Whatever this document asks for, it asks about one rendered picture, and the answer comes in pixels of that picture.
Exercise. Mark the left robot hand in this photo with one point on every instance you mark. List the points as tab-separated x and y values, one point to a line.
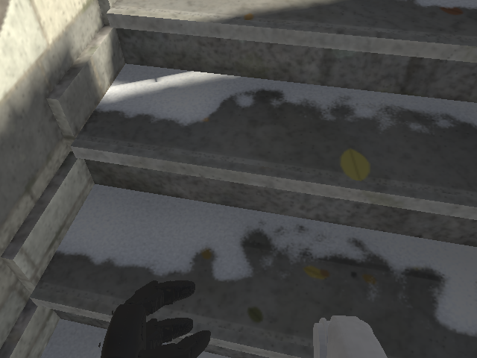
130	336

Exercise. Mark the robot right thigh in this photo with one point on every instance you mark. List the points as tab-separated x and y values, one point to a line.
345	337

